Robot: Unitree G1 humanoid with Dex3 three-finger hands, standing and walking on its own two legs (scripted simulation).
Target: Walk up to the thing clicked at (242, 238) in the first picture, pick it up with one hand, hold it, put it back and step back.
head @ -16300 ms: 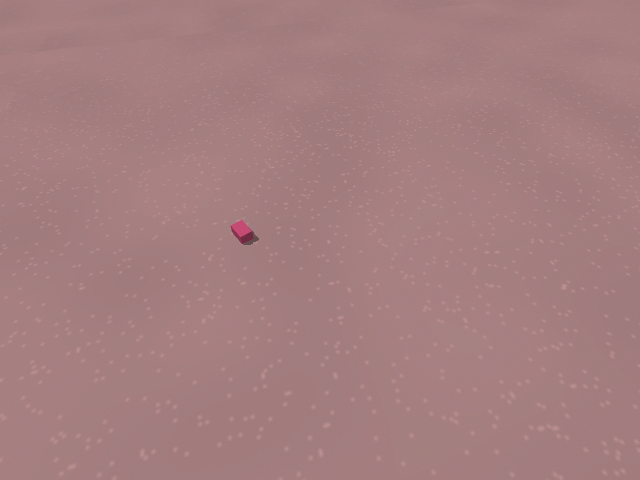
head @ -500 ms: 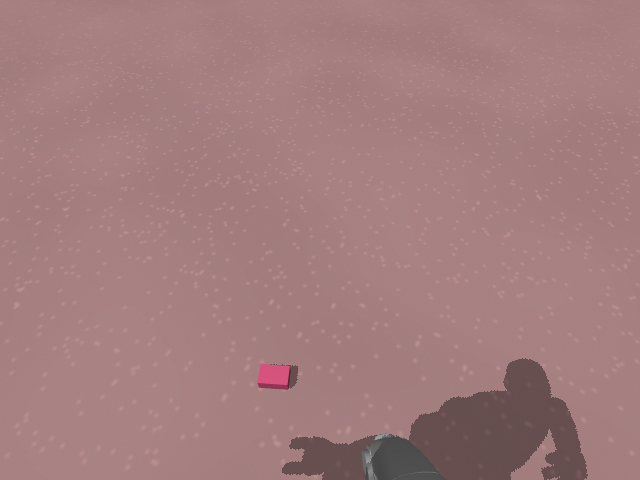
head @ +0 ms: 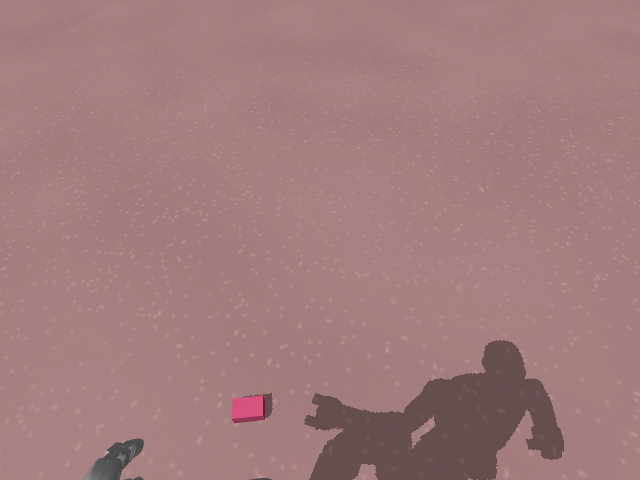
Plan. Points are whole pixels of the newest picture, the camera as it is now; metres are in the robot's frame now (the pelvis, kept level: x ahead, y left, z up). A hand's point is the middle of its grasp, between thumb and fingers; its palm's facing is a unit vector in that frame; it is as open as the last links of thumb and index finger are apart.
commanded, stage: walk up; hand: left
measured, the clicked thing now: (248, 409) +0.43 +0.25 -0.73
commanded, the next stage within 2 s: stand in 1.38 s
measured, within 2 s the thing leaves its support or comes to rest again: neither
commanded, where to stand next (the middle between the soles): +0.06 -0.02 m, yaw +3 degrees
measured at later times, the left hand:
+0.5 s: hand out of the picture +0.08 +0.25 -0.15, palm faces +0.02 -0.94 -0.35, open 7.4 cm
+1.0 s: hand out of the picture +0.09 +0.26 -0.14, palm faces +0.07 -0.94 -0.34, open 7.4 cm
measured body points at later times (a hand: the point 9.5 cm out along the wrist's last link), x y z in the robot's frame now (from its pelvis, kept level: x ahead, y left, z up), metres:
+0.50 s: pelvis +0.00 -0.02 +0.00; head +0.04 -0.02 +0.45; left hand +0.08 +0.29 -0.12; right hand +0.09 -0.34 -0.12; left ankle +0.04 +0.15 -0.72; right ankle +0.02 -0.12 -0.72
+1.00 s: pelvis +0.00 -0.01 +0.01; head +0.02 +0.00 +0.46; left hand +0.09 +0.31 -0.11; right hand +0.09 -0.31 -0.12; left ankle +0.04 +0.16 -0.72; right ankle +0.02 -0.12 -0.72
